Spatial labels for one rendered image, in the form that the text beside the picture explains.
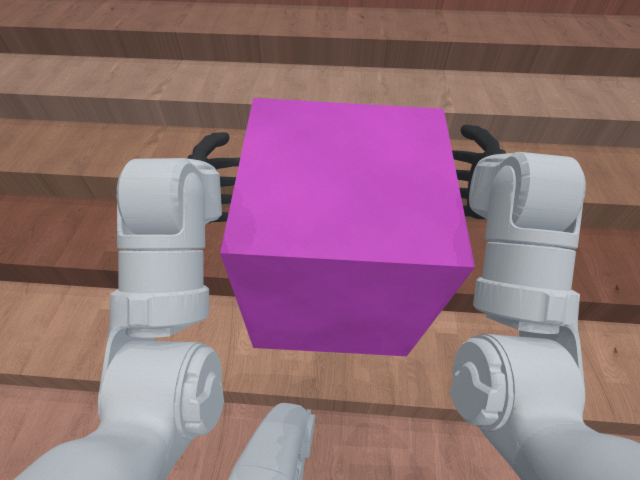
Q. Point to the robot left thigh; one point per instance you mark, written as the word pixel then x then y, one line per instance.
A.
pixel 284 436

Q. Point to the robot right forearm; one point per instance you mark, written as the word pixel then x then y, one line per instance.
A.
pixel 533 205

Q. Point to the right robot hand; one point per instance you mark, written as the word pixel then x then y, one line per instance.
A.
pixel 491 147

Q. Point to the carton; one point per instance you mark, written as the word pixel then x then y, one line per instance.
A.
pixel 346 231

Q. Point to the robot left upper arm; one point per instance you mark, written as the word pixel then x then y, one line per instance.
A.
pixel 156 397

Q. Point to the robot right upper arm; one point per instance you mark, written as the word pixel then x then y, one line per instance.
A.
pixel 527 397

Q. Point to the left robot hand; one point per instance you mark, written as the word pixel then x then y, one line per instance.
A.
pixel 203 149

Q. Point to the robot left forearm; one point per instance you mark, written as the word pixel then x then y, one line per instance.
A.
pixel 163 206

